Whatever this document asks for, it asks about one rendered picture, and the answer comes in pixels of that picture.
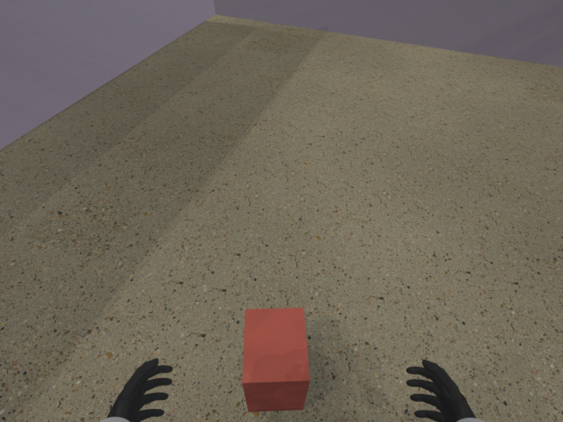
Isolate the robot right hand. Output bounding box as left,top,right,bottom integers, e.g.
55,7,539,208
406,360,476,422

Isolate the robot left hand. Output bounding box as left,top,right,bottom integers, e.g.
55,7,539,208
107,358,172,422

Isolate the carton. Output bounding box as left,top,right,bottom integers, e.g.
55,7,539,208
242,308,310,412

